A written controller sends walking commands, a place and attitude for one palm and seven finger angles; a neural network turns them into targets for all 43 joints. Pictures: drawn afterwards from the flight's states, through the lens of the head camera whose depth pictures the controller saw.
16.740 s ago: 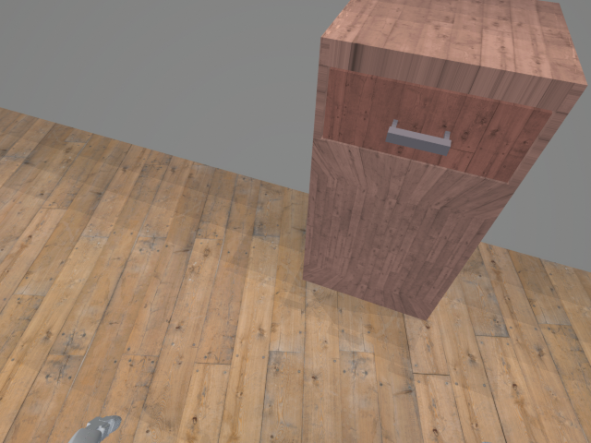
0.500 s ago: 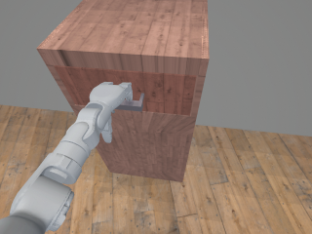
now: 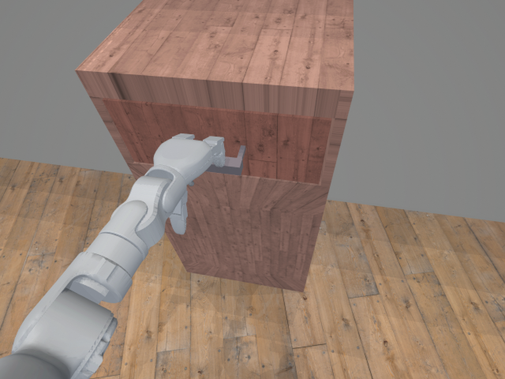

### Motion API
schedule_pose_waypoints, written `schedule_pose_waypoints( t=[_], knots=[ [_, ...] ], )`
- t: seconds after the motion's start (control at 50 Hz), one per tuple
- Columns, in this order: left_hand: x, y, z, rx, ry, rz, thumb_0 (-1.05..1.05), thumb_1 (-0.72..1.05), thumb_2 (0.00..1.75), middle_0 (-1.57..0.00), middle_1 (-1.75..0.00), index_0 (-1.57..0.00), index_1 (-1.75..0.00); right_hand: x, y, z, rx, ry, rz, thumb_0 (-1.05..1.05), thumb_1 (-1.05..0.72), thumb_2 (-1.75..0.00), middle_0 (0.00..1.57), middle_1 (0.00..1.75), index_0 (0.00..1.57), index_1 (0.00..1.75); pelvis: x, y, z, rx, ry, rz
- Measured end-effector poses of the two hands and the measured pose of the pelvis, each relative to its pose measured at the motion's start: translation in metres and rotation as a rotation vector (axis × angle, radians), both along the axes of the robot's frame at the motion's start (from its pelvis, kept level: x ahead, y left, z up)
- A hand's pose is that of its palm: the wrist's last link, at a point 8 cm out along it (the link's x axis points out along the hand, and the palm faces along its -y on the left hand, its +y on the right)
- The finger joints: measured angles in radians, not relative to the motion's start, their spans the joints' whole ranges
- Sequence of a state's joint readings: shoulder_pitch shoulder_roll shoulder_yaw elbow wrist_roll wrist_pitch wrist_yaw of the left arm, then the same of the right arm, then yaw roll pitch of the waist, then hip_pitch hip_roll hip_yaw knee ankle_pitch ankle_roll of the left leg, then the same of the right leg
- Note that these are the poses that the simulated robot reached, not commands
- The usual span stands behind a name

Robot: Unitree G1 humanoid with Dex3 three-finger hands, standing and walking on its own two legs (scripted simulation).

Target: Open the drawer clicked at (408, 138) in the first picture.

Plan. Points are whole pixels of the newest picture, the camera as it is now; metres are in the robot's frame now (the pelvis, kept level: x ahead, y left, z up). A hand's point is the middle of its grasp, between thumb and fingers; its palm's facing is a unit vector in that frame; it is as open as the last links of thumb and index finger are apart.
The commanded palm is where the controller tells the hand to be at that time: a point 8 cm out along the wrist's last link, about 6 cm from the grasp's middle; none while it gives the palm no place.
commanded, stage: move the hooked fingers above the handle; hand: left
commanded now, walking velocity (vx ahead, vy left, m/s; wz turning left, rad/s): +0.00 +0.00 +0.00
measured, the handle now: (212, 155) +0.52 +0.11 +0.03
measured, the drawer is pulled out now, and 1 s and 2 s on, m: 0.00 0.00 0.00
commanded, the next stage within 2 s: lower the fingers behind the handle in 1.72 s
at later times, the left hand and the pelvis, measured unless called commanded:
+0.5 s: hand (194, 176) +0.44 +0.12 +0.06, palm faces -0.18 -0.02 -0.98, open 13.7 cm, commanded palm +0.43 +0.13 +0.14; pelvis -0.01 +0.00 +0.00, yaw -3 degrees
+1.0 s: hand (218, 177) +0.43 +0.08 +0.07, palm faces -0.14 -0.07 -0.99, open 13.8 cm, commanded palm +0.44 +0.13 +0.14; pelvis +0.00 +0.00 +0.00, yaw -2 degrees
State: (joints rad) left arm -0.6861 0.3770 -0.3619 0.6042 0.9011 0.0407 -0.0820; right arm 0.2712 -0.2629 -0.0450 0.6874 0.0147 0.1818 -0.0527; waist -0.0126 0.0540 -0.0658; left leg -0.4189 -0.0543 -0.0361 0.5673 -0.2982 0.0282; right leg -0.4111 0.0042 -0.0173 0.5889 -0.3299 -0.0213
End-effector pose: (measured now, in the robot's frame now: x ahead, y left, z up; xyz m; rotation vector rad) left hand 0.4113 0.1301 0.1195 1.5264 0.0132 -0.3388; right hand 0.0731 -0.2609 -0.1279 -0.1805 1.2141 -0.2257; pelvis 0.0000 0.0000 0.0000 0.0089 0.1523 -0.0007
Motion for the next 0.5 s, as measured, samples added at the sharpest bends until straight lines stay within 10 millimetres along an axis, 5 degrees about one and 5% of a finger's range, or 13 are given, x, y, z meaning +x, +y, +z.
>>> schedule_pose_waypoints(
  t=[0.12,0.26,0.4,0.5],
  knots=[
    [-0.003,-0.048,0.032,-0.141,-0.249,-0.248,0.00,-0.48,0.30,-0.32,-1.23,-0.32,-1.20,0.010,-0.002,0.004,-0.018,-0.073,-0.016,0.01,-0.91,-0.90,0.20,0.30,0.20,0.30,-0.007,0.004,-0.005,0.002,0.005,-0.023],
    [0.041,-0.008,0.038,-0.006,-0.363,0.062,0.00,-0.48,0.30,-0.32,-1.22,-0.32,-1.21,-0.006,0.009,0.001,0.031,-0.061,-0.066,0.00,-0.91,-0.90,0.20,0.30,0.20,0.30,-0.015,0.000,-0.005,0.007,0.051,-0.080],
    [0.033,0.012,0.013,0.047,-0.109,0.213,0.00,-0.48,0.30,-0.32,-1.22,-0.33,-1.24,-0.034,0.010,-0.004,0.060,0.009,-0.116,0.00,-0.91,-0.90,0.20,0.30,0.20,0.30,-0.011,-0.002,0.000,0.006,0.028,-0.076],
    [0.014,-0.002,0.000,-0.011,-0.046,0.015,-0.01,-0.48,0.30,-0.32,-1.21,-0.33,-1.22,-0.043,-0.003,0.005,-0.006,0.011,-0.110,0.01,-0.91,-0.90,0.20,0.30,0.20,0.30,-0.010,-0.004,0.001,0.002,0.004,-0.055]
  ],
)
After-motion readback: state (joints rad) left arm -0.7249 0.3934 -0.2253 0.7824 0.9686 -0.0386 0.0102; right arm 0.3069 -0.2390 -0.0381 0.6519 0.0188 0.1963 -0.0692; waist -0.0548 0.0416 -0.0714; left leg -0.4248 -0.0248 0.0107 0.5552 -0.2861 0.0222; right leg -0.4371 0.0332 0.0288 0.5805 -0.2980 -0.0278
